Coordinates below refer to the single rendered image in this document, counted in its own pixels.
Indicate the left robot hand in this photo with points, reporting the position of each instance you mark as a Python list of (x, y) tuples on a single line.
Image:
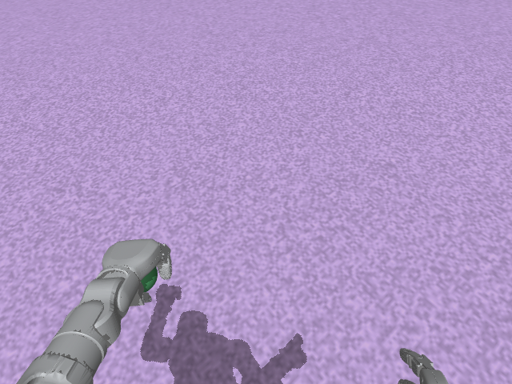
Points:
[(141, 256)]

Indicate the right robot hand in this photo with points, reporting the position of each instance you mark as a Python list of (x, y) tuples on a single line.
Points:
[(422, 367)]

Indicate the ball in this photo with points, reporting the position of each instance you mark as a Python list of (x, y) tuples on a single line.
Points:
[(149, 280)]

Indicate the left robot arm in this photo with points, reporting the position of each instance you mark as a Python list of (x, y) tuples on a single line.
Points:
[(79, 347)]

